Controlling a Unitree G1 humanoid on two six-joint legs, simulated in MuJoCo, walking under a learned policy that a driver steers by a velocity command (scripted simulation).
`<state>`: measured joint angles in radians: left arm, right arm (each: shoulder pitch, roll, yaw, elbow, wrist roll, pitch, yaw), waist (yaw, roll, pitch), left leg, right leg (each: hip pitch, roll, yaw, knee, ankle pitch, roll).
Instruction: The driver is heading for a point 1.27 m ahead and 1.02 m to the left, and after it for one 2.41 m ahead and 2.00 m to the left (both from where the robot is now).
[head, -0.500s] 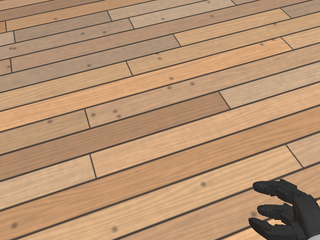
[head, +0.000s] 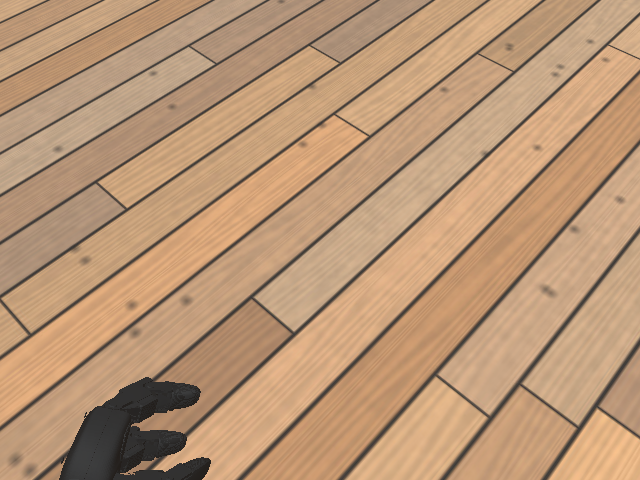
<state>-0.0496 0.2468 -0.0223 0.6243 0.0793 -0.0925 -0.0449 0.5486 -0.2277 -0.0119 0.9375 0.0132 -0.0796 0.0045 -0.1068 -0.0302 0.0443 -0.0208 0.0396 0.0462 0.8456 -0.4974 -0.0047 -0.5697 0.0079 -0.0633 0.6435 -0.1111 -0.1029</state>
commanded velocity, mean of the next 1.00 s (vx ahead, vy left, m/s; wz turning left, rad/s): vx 0.15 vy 0.00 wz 0.82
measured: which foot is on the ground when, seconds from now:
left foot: up 0.00-0.40, down 0.42-0.86, up 0.88-1.00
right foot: down 0.00-0.42, up 0.44-0.82, down 0.84-1.00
